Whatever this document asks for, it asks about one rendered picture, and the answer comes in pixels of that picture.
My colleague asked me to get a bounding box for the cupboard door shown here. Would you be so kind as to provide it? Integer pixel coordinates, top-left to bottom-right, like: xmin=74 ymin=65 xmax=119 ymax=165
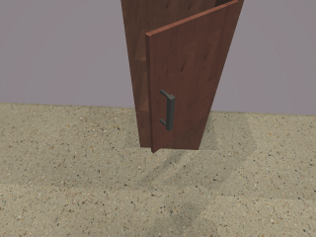
xmin=145 ymin=0 xmax=240 ymax=154

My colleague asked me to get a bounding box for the handle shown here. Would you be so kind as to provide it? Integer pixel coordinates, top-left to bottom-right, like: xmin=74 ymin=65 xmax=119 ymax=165
xmin=159 ymin=89 xmax=176 ymax=131

